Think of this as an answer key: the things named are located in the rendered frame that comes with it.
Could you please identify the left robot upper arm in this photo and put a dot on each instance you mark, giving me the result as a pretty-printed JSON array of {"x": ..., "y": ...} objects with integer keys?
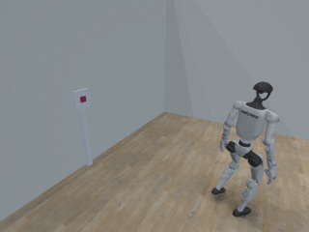
[{"x": 233, "y": 113}]

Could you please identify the robot right hand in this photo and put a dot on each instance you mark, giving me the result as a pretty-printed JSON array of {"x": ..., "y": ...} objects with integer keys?
[{"x": 272, "y": 174}]

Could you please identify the robot right forearm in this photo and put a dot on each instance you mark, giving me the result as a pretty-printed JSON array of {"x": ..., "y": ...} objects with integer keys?
[{"x": 270, "y": 152}]

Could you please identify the robot left thigh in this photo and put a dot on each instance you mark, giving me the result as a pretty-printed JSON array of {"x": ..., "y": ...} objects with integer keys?
[{"x": 234, "y": 165}]

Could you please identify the robot left forearm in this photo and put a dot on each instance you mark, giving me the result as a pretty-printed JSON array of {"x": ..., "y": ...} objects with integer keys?
[{"x": 226, "y": 132}]

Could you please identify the robot head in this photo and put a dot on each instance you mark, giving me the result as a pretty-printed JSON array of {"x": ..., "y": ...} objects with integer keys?
[{"x": 260, "y": 87}]

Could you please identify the robot left hand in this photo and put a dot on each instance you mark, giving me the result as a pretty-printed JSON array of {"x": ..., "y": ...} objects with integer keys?
[{"x": 223, "y": 142}]

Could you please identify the panel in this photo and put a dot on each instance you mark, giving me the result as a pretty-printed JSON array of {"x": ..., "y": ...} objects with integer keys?
[{"x": 80, "y": 107}]

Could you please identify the button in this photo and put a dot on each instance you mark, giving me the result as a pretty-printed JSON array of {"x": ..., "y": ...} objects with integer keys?
[{"x": 83, "y": 99}]

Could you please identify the right robot upper arm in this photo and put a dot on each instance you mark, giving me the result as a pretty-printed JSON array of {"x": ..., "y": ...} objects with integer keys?
[{"x": 272, "y": 121}]

